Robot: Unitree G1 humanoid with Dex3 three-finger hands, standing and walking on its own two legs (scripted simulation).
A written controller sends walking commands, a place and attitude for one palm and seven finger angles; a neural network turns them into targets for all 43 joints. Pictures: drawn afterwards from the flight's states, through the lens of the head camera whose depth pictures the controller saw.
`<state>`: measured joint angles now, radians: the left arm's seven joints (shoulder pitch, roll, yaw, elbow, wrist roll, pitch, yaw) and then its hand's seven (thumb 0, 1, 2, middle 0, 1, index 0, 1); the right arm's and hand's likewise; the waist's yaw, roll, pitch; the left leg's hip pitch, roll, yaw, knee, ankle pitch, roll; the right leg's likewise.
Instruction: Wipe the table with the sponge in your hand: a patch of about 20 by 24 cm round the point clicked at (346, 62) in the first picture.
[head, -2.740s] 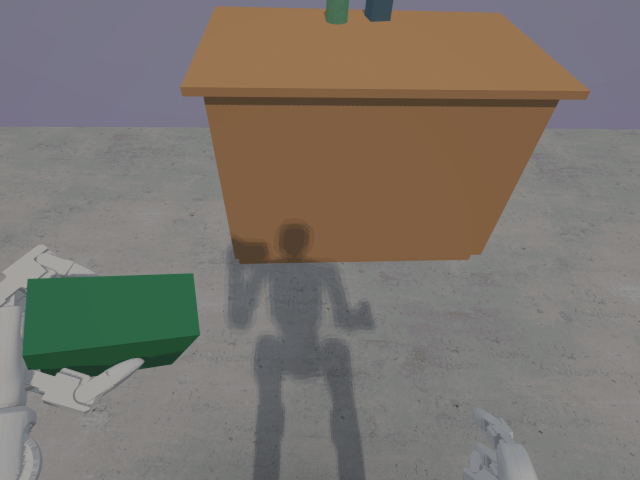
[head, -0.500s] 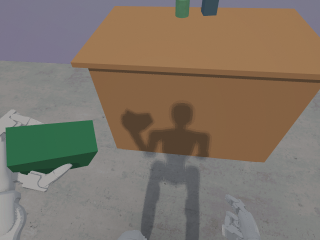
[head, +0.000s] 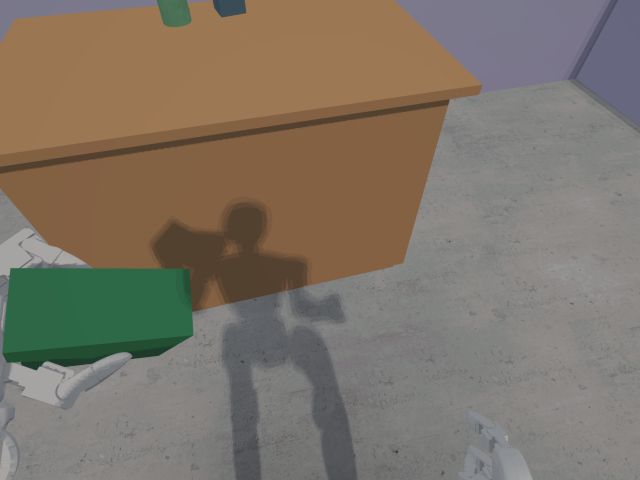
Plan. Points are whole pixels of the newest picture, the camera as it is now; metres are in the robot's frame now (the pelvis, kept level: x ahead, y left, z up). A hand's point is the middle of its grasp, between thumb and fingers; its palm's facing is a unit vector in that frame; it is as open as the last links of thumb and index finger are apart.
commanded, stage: turn to face it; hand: left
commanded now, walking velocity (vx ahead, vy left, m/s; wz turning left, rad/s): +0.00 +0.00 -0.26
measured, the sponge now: (126, 319) +0.23 +0.20 +0.15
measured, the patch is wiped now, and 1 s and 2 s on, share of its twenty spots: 0.00 0.00 0.00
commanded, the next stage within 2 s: take the last steps up to it in 0.04 s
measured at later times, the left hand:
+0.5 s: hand (72, 419) +0.14 +0.19 +0.19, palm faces +0.39 -0.84 -0.38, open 10.1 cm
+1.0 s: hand (102, 405) +0.15 +0.17 +0.19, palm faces +0.35 -0.78 -0.53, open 10.1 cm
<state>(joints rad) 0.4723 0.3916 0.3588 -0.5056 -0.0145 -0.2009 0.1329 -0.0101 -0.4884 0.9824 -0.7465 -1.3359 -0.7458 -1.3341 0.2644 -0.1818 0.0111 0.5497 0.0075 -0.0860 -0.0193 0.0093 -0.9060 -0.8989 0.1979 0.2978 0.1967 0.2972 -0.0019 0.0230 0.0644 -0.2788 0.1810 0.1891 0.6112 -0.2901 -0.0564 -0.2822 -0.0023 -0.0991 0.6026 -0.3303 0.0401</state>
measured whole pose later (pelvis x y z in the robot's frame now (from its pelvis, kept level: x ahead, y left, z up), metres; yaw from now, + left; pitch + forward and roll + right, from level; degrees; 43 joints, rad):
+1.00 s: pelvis -0.06 -0.06 +0.02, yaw +0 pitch -1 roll +4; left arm 0.53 0.38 0.36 -0.46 0.00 -0.27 0.13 -0.01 -0.49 0.99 -0.75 -1.34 -0.75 -1.34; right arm 0.22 -0.24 -0.03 0.65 -0.01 -0.08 -0.05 0.01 -0.91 -0.90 0.20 0.30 0.20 0.30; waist -0.01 -0.01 0.06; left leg -0.48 0.08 0.09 0.81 -0.27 -0.01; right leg -0.24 -0.08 -0.12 0.45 -0.20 -0.05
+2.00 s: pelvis +0.14 +0.04 +0.00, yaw -5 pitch +1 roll +0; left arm 0.46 0.38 0.39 -0.56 -0.02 -0.25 0.15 -0.01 -0.49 0.99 -0.75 -1.34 -0.75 -1.34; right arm 0.18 -0.13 0.01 0.61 0.01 -0.13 -0.04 0.01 -0.91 -0.90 0.20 0.30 0.20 0.30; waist -0.01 -0.02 0.05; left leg -0.32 0.08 0.17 0.54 -0.23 0.01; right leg -0.46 -0.07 -0.13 0.97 -0.44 0.03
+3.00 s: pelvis +0.31 +0.04 +0.01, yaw -4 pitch +0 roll +3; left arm 0.46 0.34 0.35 -0.46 -0.01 -0.23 0.15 -0.01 -0.49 0.99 -0.75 -1.34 -0.75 -1.34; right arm 0.19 -0.22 0.00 0.66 0.00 -0.05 -0.06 0.01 -0.91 -0.90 0.20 0.30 0.20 0.30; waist -0.01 -0.01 0.08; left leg -0.48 0.05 0.10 0.95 -0.35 -0.03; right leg -0.21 -0.07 -0.15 0.50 -0.29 -0.05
